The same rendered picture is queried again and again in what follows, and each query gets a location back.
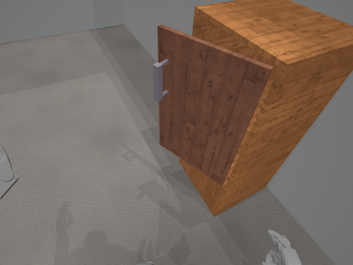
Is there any left robot hand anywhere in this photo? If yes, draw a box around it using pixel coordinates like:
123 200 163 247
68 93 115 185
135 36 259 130
0 144 19 200

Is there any cupboard door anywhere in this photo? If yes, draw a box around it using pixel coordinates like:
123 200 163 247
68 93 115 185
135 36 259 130
157 25 274 185

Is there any handle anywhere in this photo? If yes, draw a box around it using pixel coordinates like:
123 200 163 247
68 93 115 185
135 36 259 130
153 59 169 102

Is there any right robot hand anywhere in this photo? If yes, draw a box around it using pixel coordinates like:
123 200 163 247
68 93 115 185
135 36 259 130
262 230 303 265

